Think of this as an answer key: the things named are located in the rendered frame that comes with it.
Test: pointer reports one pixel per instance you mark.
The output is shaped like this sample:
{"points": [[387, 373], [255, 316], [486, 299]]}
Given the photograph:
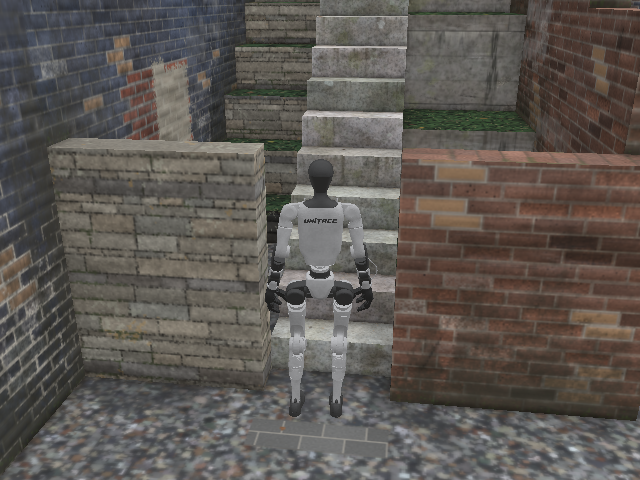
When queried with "stairs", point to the stairs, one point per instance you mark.
{"points": [[354, 120]]}

